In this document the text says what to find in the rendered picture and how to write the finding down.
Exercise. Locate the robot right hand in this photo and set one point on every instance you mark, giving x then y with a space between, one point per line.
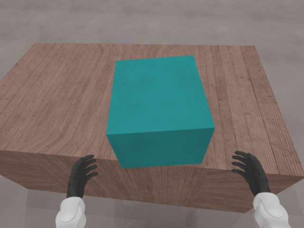
254 173

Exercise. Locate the pedestal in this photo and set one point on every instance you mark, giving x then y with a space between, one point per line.
54 108

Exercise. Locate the robot right forearm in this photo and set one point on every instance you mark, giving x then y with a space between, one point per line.
269 213

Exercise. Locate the robot left forearm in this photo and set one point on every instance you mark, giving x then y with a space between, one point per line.
71 214

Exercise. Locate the carton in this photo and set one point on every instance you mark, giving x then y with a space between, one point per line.
159 114

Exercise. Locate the robot left hand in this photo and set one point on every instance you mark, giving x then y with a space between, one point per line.
78 178

